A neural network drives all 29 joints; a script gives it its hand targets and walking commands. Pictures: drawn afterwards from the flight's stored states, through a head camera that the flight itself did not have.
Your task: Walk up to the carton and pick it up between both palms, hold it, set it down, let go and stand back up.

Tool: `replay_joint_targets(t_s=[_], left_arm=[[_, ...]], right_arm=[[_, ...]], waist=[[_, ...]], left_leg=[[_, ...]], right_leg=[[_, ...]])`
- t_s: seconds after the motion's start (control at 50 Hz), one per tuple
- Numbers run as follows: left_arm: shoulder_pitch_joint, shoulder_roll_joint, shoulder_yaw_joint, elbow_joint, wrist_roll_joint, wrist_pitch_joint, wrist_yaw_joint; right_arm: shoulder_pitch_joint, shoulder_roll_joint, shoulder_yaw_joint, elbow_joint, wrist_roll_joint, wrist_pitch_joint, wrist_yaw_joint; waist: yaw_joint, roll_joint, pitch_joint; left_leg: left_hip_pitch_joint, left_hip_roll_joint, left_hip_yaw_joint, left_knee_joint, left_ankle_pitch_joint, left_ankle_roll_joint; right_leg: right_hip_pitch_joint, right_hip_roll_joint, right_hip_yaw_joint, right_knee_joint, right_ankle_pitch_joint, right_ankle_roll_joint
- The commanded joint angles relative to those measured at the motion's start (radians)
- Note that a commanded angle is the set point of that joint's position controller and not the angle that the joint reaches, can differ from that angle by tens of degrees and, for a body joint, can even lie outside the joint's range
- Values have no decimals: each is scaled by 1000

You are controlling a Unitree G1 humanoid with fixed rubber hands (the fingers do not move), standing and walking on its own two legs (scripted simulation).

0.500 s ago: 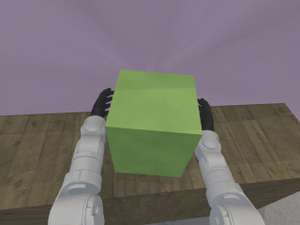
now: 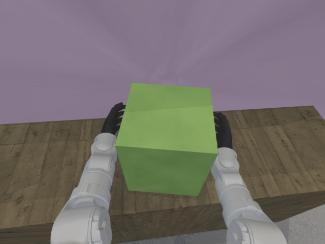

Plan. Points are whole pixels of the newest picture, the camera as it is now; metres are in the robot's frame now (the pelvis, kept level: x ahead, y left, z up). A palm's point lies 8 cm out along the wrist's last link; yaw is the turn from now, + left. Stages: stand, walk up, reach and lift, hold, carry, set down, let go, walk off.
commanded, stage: set down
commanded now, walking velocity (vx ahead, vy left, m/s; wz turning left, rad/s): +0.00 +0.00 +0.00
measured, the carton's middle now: (166, 142) +0.37 -0.04 -0.01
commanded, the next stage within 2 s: none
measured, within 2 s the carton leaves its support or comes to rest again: rests again in 0.46 s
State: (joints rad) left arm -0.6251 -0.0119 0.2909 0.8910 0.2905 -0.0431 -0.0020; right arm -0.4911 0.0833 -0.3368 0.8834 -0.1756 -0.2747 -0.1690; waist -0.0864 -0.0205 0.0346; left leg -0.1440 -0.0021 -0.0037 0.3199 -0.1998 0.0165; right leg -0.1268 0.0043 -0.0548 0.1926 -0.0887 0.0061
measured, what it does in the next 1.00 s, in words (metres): stands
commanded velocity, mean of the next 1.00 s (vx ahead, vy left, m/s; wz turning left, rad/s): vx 0.00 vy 0.00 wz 0.00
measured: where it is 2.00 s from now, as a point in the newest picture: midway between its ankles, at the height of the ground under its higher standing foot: outside the picture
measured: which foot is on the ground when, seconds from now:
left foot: down 0.00-1.00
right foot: down 0.00-1.00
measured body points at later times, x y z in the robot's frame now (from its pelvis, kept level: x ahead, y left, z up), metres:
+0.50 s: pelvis -0.01 +0.00 +0.00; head +0.05 +0.01 +0.45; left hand +0.40 +0.11 +0.01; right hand +0.34 -0.19 +0.01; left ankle -0.02 +0.10 -0.75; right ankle +0.01 -0.12 -0.75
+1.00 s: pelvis -0.01 -0.01 +0.00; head +0.06 +0.01 +0.44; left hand +0.40 +0.11 +0.01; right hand +0.33 -0.19 +0.00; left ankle -0.02 +0.10 -0.75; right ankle +0.00 -0.12 -0.75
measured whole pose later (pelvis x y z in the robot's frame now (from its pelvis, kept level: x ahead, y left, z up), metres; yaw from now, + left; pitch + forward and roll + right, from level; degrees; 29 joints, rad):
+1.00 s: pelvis -0.01 -0.01 +0.00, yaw +0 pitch +7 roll -1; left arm -0.70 -0.02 0.43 1.10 0.39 -0.31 -0.02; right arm -0.52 0.12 -0.56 1.02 -0.36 -0.52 -0.16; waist -0.06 -0.02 0.02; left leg -0.27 0.00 0.00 0.32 -0.17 0.01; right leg -0.25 0.01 -0.06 0.20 -0.07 0.00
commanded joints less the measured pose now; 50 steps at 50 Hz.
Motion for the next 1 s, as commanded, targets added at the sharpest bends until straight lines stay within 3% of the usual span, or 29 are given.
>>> replay_joint_targets(t_s=[0.0,0.06,0.16,0.18,0.24,0.32,0.34,0.5,0.56,0.64,0.8,0.86,0.88,0.98], left_arm=[[-516,-637,-303,-76,-5,-119,-132],[-498,-615,-272,-37,11,-138,-135],[-588,-625,-276,-33,10,-201,-121],[-586,-634,-286,-24,4,-214,-114],[-545,-600,-236,60,35,-221,-119],[-534,-595,-197,108,49,-233,-128],[-545,-589,-190,103,55,-240,-124],[-541,-584,-172,119,82,-281,-109],[-510,-569,-156,134,91,-285,-109],[-479,-571,-143,159,113,-288,-110],[-468,-552,-93,194,140,-306,-122],[-463,-553,-91,184,144,-312,-114],[-460,-552,-83,194,151,-311,-113],[-441,-537,-46,205,179,-298,-120]], right_arm=[[-556,570,380,-135,-78,-110,125],[-550,575,372,-106,-93,-123,123],[-581,607,336,-80,-132,-157,128],[-576,600,325,-66,-139,-164,131],[-559,581,292,-22,-158,-161,136],[-564,575,255,1,-186,-187,130],[-568,583,253,-1,-188,-194,133],[-538,591,206,58,-232,-226,141],[-507,591,198,83,-237,-222,144],[-499,582,179,101,-247,-239,138],[-485,596,158,123,-286,-257,135],[-470,586,129,147,-294,-271,137],[-474,584,125,149,-295,-275,138],[-445,579,89,173,-317,-264,136]], waist=[[-18,39,-546],[-3,15,-504],[-3,45,-609],[-15,50,-617],[-5,34,-556],[-2,14,-530],[10,30,-537],[10,57,-543],[9,36,-517],[11,50,-486],[21,3,-465],[17,30,-464],[28,36,-454],[24,31,-392]], left_leg=[[21,-13,54,-2,379,-74],[-18,-12,54,-21,325,-60],[-42,-12,60,-24,292,-64],[-25,-6,53,-17,314,-72],[-40,-5,57,-28,268,-61],[-62,-5,61,-34,257,-59],[-71,-4,63,-30,262,-62],[-40,0,70,-13,306,-72],[-58,4,68,-24,271,-62],[-59,1,67,-16,286,-68],[-132,-2,74,-39,211,-42],[-111,8,70,-36,222,-52],[-100,6,73,-29,236,-53],[-113,6,76,-44,174,-45]], right_leg=[[303,22,-31,98,486,16],[319,15,-28,95,460,22],[284,7,-29,103,421,19],[271,11,-31,101,427,12],[252,7,-27,83,355,8],[252,8,-35,80,362,11],[246,8,-34,82,354,7],[213,11,-40,80,342,-4],[210,10,-41,77,321,0],[194,9,-43,69,321,0],[230,0,-36,79,318,9],[181,6,-49,74,280,2],[168,8,-50,68,265,-3],[139,4,-49,53,203,2]])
